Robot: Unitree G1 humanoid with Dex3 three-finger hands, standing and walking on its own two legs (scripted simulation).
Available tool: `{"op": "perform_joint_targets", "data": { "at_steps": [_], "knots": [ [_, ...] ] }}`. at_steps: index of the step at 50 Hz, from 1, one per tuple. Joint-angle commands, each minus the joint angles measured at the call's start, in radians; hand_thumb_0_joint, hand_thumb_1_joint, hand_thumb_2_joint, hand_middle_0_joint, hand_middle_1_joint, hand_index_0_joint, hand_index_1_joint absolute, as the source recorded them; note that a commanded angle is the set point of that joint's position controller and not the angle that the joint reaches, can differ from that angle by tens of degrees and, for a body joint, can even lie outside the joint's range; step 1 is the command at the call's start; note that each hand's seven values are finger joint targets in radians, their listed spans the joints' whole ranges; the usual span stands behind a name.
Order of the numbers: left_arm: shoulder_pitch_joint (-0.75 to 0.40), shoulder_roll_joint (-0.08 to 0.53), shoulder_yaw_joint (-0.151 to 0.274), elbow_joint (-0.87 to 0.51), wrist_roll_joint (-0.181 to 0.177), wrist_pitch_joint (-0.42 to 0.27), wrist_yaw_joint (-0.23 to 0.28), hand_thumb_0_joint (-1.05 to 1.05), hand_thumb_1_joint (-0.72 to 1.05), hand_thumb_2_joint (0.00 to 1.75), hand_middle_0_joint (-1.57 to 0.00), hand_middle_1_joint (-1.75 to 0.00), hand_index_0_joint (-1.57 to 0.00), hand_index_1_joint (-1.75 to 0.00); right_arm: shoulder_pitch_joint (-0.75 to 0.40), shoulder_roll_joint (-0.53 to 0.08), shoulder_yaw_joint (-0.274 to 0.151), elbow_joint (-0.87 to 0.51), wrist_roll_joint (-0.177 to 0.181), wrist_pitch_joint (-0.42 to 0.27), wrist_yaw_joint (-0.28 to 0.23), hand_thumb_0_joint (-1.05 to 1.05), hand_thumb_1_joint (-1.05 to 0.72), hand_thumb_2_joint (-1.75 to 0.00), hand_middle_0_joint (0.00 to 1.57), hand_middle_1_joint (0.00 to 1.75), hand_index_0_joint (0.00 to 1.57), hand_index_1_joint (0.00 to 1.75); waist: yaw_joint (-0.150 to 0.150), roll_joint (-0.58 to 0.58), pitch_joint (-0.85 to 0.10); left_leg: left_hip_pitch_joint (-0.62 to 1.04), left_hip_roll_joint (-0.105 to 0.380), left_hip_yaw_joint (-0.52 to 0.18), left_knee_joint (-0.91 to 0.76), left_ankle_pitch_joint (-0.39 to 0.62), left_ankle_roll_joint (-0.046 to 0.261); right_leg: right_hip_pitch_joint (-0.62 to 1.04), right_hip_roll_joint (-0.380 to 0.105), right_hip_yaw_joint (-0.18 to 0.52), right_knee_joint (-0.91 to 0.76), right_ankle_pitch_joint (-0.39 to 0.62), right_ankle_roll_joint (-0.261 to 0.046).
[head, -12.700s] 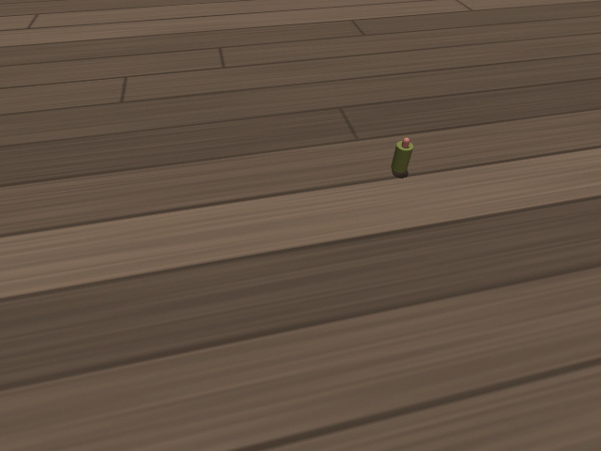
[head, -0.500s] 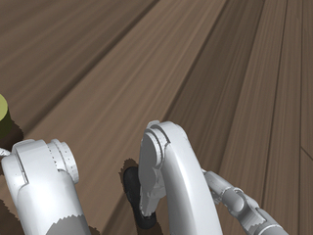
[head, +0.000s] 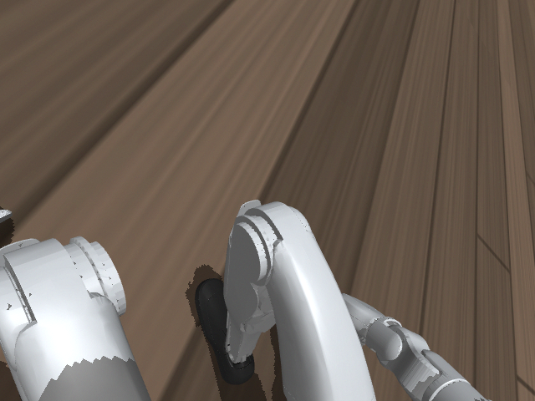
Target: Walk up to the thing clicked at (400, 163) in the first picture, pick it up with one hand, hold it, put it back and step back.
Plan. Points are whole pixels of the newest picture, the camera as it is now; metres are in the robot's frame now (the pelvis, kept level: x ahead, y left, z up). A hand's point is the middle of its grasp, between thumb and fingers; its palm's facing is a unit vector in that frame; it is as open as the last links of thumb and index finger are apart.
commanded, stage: close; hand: left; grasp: from the side
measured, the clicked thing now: out of the picture +0.42 +0.28 -0.18
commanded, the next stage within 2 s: settle in 0.38 s
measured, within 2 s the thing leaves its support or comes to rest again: leaves its support in 0.24 s
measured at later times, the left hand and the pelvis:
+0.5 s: hand out of the picture +0.42 +0.28 -0.17, palm faces +0.33 -0.94 +0.01, open 11.4 cm; pelvis +0.00 +0.00 +0.00, yaw -1 degrees
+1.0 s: hand out of the picture +0.41 +0.29 -0.12, palm faces +0.32 -0.95 +0.01, open 11.7 cm; pelvis +0.00 +0.00 +0.01, yaw +0 degrees
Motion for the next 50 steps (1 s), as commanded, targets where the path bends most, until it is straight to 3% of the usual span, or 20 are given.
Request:
{"op": "perform_joint_targets", "data": {
  "at_steps": [1, 7, 12, 22, 24, 31, 35, 36, 40, 42, 43, 46, 47, 50],
  "knots": [
    [-0.212, 0.154, 0.001, -0.124, 0.007, -0.071, 0.021, 0.00, 0.22, 0.52, -0.45, -0.42, -0.44, -0.43, 0.003, -0.360, -0.124, -0.020, -0.001, 0.011, -0.024, 0.00, -0.88, -0.90, 0.20, 0.30, 0.20, 0.30, -0.115, 0.568, -0.505, 0.388, 0.056, 0.134, -0.338, 0.084, -0.007, 0.202, 0.029, -0.141, -0.177, 0.180, -0.074],
    [-0.195, 0.164, 0.000, -0.130, 0.024, -0.064, 0.039, 0.00, 0.47, 0.70, -0.63, -0.61, -0.61, -0.61, 0.001, -0.355, -0.121, -0.022, -0.006, 0.021, -0.025, 0.00, -0.87, -0.89, 0.20, 0.30, 0.20, 0.30, -0.107, 0.572, -0.529, 0.409, 0.062, 0.135, -0.334, 0.109, -0.008, 0.216, 0.033, -0.142, -0.178, 0.200, -0.075],
    [-0.225, 0.161, 0.001, -0.129, 0.020, -0.059, 0.057, 0.00, 0.40, 0.85, -0.80, -0.82, -0.79, -0.82, 0.000, -0.355, -0.118, -0.027, -0.004, 0.025, -0.024, 0.00, -0.88, -0.90, 0.20, 0.30, 0.20, 0.30, -0.121, 0.551, -0.514, 0.387, 0.062, 0.130, -0.334, 0.087, -0.003, 0.214, 0.034, -0.148, -0.187, 0.186, -0.073],
    [-0.214, 0.165, 0.009, -0.141, 0.022, -0.062, 0.071, 0.00, 0.40, 1.11, -1.07, -1.13, -1.06, -1.14, 0.001, -0.357, -0.120, -0.023, -0.004, 0.030, -0.023, 0.00, -0.88, -0.90, 0.20, 0.30, 0.20, 0.30, -0.114, 0.570, -0.522, 0.401, 0.065, 0.123, -0.338, 0.110, -0.008, 0.218, 0.035, -0.151, -0.181, 0.209, -0.074],
    [-0.187, 0.160, 0.011, -0.147, 0.019, -0.056, 0.074, 0.00, 0.42, 1.15, -1.11, -1.18, -1.11, -1.19, 0.001, -0.352, -0.120, -0.027, -0.002, 0.032, -0.023, 0.00, -0.88, -0.90, 0.20, 0.30, 0.20, 0.30, -0.100, 0.566, -0.521, 0.391, 0.064, 0.129, -0.337, 0.107, -0.005, 0.225, 0.036, -0.150, -0.183, 0.205, -0.076],
    [-0.218, 0.164, 0.001, -0.202, 0.018, -0.049, 0.074, 0.00, 0.37, 1.25, -1.18, -1.29, -1.16, -1.32, 0.004, -0.350, -0.128, -0.023, 0.004, 0.033, -0.023, 0.00, -0.91, -0.91, 0.20, 0.30, 0.20, 0.30, -0.108, 0.570, -0.526, 0.382, 0.065, 0.132, -0.340, 0.077, -0.001, 0.217, 0.036, -0.146, -0.191, 0.185, -0.076],
    [-0.203, 0.162, 0.005, -0.248, 0.016, -0.037, 0.074, 0.00, 0.34, 1.26, -1.18, -1.31, -1.17, -1.33, 0.016, -0.347, -0.145, -0.020, 0.009, 0.031, -0.020, 0.00, -0.91, -0.91, 0.20, 0.30, 0.20, 0.30, -0.086, 0.584, -0.554, 0.389, 0.061, 0.145, -0.344, 0.071, 0.001, 0.221, 0.034, -0.135, -0.193, 0.183, -0.078],
    [-0.209, 0.160, 0.010, -0.249, 0.015, -0.030, 0.073, 0.00, 0.32, 1.27, -1.21, -1.33, -1.20, -1.35, 0.023, -0.351, -0.150, -0.021, 0.012, 0.033, -0.021, 0.00, -0.91, -0.91, 0.20, 0.30, 0.20, 0.30, -0.092, 0.585, -0.555, 0.388, 0.061, 0.142, -0.351, 0.066, -0.001, 0.215, 0.033, -0.140, -0.191, 0.176, -0.079],
    [-0.176, 0.114, -0.015, -0.314, 0.016, 0.001, 0.062, 0.00, 0.31, 1.29, -1.24, -1.36, -1.23, -1.38, 0.037, -0.343, -0.175, -0.015, 0.025, 0.035, -0.019, 0.00, -0.90, -0.90, 0.20, 0.30, 0.20, 0.30, -0.076, 0.613, -0.584, 0.416, 0.060, 0.147, -0.367, 0.100, -0.007, 0.204, 0.028, -0.131, -0.183, 0.204, -0.083],
    [-0.193, 0.113, -0.019, -0.358, 0.013, 0.017, 0.061, 0.00, 0.32, 1.30, -1.25, -1.37, -1.24, -1.39, 0.043, -0.344, -0.190, -0.020, 0.038, 0.035, -0.016, 0.00, -0.90, -0.90, 0.20, 0.30, 0.20, 0.30, -0.073, 0.615, -0.574, 0.396, 0.056, 0.149, -0.382, 0.071, -0.006, 0.187, 0.022, -0.126, -0.186, 0.181, -0.084],
    [-0.183, 0.116, -0.009, -0.373, 0.013, 0.030, 0.061, 0.00, 0.29, 1.30, -1.25, -1.38, -1.25, -1.40, 0.051, -0.339, -0.199, -0.019, 0.042, 0.036, -0.016, 0.00, -0.90, -0.90, 0.20, 0.30, 0.20, 0.30, -0.057, 0.618, -0.594, 0.408, 0.056, 0.152, -0.388, 0.068, -0.006, 0.180, 0.022, -0.123, -0.189, 0.178, -0.086],
    [-0.169, 0.063, -0.048, -0.431, 0.008, 0.064, 0.050, 0.00, 0.29, 1.31, -1.27, -1.40, -1.27, -1.42, 0.068, -0.330, -0.225, -0.020, 0.058, 0.037, -0.011, 0.00, -0.90, -0.90, 0.20, 0.30, 0.20, 0.30, -0.051, 0.622, -0.620, 0.404, 0.050, 0.163, -0.398, 0.061, -0.004, 0.177, 0.019, -0.112, -0.195, 0.178, -0.088],
    [-0.172, 0.062, -0.044, -0.460, 0.004, 0.079, 0.051, 0.00, 0.28, 1.31, -1.28, -1.39, -1.27, -1.42, 0.072, -0.324, -0.234, -0.017, 0.066, 0.034, -0.011, 0.00, -0.90, -0.90, 0.20, 0.30, 0.20, 0.30, -0.032, 0.623, -0.633, 0.400, 0.048, 0.174, -0.399, 0.067, -0.002, 0.173, 0.017, -0.101, -0.195, 0.180, -0.091],
    [-0.170, 0.039, -0.058, -0.520, 0.000, 0.118, 0.039, 0.00, 0.28, 1.29, -1.29, -1.39, -1.28, -1.41, 0.100, -0.315, -0.263, -0.017, 0.086, 0.037, -0.012, 0.00, -0.89, -0.90, 0.20, 0.30, 0.20, 0.30, -0.025, 0.638, -0.666, 0.404, 0.043, 0.186, -0.412, 0.071, 0.001, 0.166, 0.014, -0.090, -0.203, 0.183, -0.094]
  ]
}}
